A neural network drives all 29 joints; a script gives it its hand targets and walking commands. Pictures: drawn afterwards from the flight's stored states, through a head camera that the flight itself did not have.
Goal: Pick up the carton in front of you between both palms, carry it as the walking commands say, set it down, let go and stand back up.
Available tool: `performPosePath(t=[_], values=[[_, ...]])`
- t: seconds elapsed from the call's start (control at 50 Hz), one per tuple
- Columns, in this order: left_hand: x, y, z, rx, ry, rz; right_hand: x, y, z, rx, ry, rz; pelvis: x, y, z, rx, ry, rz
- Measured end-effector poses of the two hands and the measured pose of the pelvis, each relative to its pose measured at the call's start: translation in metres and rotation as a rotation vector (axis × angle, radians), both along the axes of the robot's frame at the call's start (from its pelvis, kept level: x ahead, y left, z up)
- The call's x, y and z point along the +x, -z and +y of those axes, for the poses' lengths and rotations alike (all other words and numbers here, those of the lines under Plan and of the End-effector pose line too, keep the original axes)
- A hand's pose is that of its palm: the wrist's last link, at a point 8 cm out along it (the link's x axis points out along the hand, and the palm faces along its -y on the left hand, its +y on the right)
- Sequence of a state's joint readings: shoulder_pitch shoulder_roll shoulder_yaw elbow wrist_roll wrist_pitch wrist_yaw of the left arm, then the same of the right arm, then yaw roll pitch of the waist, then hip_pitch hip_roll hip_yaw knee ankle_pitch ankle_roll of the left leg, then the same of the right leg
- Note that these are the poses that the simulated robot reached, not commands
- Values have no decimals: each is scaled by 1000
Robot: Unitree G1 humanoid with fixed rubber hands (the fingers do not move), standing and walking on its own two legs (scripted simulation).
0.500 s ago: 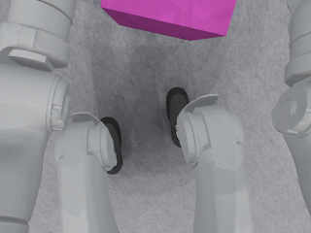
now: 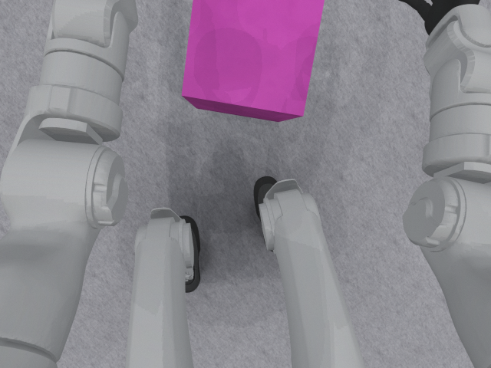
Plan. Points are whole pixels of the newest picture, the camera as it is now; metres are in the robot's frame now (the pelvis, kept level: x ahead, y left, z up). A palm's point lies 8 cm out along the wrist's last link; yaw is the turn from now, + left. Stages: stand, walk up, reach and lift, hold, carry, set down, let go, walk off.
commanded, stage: set down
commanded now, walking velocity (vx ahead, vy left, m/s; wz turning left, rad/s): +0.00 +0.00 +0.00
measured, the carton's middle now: (247, 62) +0.53 -0.12 -0.38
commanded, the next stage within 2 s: let go in 0.36 s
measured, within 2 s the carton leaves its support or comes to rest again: neither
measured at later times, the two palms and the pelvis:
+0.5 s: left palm out of the picture +0.59 +0.04 +0.04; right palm out of the picture +0.47 -0.34 +0.04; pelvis +0.02 -0.01 +0.13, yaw +0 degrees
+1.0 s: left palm out of the picture +0.42 +0.12 +0.14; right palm out of the picture +0.32 -0.30 +0.15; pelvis +0.08 -0.03 +0.24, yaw -3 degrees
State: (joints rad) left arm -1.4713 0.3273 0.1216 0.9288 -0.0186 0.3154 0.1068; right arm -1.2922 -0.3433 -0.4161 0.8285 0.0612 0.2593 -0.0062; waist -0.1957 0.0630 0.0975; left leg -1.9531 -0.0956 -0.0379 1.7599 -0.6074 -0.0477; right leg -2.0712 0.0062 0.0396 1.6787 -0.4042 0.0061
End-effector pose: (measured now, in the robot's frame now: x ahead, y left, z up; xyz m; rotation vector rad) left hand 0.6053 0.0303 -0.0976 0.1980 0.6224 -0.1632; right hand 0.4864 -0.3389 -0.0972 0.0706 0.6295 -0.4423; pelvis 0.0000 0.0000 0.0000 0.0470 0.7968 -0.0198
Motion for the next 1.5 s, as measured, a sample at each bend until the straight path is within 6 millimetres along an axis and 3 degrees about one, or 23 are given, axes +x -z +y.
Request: performPosePath(t=[0.34, 0.48, 0.56, 0.76, 0.94, 1.18, 1.3, 1.5], values=[[-2, -108, 4, 0, 1, 10, -6, -107, -4, 9, -5, -5, 18, -95, -2, 0, 9, 2], [-12, -139, 10, 9, -20, 18, -12, -137, 1, -11, -52, 20, 23, -128, -5, 2, 10, -6], [-38, -148, 20, 36, -62, 28, -26, -147, 8, -34, -124, 59, 29, -148, -10, 5, 9, -26], [-129, -187, 52, 86, -177, 64, -88, -188, 22, -62, -306, 157, 48, -197, -23, 1, 10, -181], [-173, -227, 75, 87, -150, 80, -149, -232, 28, -57, -318, 176, 70, -228, -28, -20, 36, -343], [-237, -265, 132, 85, -124, 104, -218, -283, 74, -53, -309, 189, 100, -259, -14, -57, 46, -563], [-267, -282, 166, 81, -139, 111, -233, -298, 96, -54, -317, 200, 111, -269, 1, -77, 44, -669], [-303, -304, 214, 88, -175, 130, -219, -301, 120, -61, -351, 185, 124, -273, 24, -96, 43, -792]])
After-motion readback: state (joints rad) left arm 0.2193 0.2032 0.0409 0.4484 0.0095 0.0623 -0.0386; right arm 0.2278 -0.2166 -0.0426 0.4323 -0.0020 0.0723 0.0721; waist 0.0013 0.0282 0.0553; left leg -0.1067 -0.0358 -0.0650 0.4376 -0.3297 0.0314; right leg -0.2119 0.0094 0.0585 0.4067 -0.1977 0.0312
